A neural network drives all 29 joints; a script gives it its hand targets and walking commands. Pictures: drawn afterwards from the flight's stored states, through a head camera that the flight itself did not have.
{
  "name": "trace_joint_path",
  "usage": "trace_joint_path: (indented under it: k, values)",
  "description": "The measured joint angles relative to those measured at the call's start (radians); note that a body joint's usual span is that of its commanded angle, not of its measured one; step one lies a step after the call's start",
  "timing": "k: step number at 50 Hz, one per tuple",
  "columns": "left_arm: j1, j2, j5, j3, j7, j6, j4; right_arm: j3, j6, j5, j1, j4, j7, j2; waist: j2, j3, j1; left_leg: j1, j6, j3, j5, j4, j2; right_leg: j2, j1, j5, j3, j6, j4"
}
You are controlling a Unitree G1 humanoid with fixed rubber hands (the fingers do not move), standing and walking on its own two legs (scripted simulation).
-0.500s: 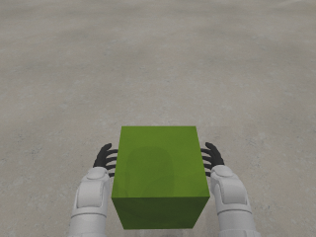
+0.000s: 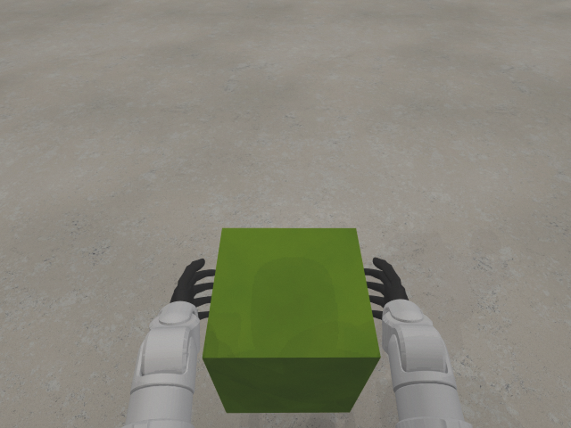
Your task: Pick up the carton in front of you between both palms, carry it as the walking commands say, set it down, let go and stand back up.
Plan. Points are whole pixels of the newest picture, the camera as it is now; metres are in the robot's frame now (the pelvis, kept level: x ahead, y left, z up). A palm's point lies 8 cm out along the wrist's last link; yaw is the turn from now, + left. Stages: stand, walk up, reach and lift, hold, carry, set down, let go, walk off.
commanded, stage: hold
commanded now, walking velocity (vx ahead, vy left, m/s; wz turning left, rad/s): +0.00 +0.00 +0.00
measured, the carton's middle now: (288, 324) +0.30 +0.00 -0.05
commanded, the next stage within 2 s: set down in 0.48 s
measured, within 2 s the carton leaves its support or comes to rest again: neither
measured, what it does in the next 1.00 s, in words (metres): stands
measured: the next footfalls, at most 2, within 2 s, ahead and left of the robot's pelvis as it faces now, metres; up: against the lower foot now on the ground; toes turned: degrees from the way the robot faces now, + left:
none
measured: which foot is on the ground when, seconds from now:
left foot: down 0.00-1.00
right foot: down 0.00-1.00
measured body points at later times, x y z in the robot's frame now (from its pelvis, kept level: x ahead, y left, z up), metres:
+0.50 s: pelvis -0.01 -0.04 +0.00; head -0.05 -0.06 +0.45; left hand +0.28 +0.13 +0.04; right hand +0.30 -0.17 +0.03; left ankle -0.01 +0.10 -0.74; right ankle +0.06 -0.14 -0.74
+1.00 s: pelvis -0.02 -0.02 -0.03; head +0.13 -0.04 +0.40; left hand +0.35 +0.12 -0.08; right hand +0.36 -0.19 -0.09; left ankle -0.01 +0.10 -0.74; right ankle +0.06 -0.14 -0.74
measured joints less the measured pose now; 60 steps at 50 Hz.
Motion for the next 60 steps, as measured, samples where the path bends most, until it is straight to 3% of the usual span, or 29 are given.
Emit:
trace_joint_path:
  k: [17, 28, 37, 46, 53, 60]
  values:
    - [-0.070, -0.014, 0.034, 0.074, -0.018, -0.006, 0.102, -0.054, 0.005, -0.046, -0.075, 0.096, 0.020, 0.014, 0.021, -0.012, -0.008, 0.015, -0.039, -0.098, 0.019, 0.001, 0.013, 0.039, 0.037, -0.010, -0.024, -0.043, 0.008]
    - [-0.095, -0.021, 0.057, 0.109, -0.032, -0.009, 0.134, -0.080, 0.004, -0.052, -0.105, 0.130, 0.028, 0.021, 0.024, -0.030, -0.010, 0.018, -0.045, -0.135, 0.014, -0.003, 0.019, 0.060, 0.044, -0.017, -0.028, -0.061, 0.005]
    - [-0.235, -0.058, 0.147, 0.258, -0.045, -0.087, 0.283, -0.243, -0.078, -0.131, -0.248, 0.286, 0.046, 0.051, 0.030, -0.012, -0.027, -0.064, -0.041, -0.151, -0.031, 0.090, 0.007, 0.064, -0.027, -0.053, -0.025, -0.057, 0.077]
    - [-0.359, -0.080, 0.200, 0.343, -0.026, -0.293, 0.376, -0.340, -0.288, -0.196, -0.366, 0.379, 0.090, 0.027, 0.033, 0.047, -0.054, -0.353, -0.037, -0.127, -0.065, 0.238, -0.024, 0.051, -0.324, -0.084, 0.011, -0.034, 0.228]
    - [-0.372, -0.069, 0.081, 0.266, 0.042, -0.484, 0.350, -0.306, -0.490, -0.104, -0.394, 0.375, 0.088, -0.028, 0.032, 0.056, -0.062, -0.715, -0.026, -0.100, -0.080, 0.379, -0.053, 0.040, -0.692, -0.097, 0.046, -0.011, 0.371]
    - [-0.401, -0.033, -0.053, 0.184, 0.092, -0.540, 0.302, -0.263, -0.546, 0.013, -0.436, 0.343, 0.075, -0.074, 0.039, -0.037, -0.072, -1.056, -0.033, -0.110, -0.126, 0.566, -0.079, 0.048, -1.028, -0.144, 0.068, 0.005, 0.554]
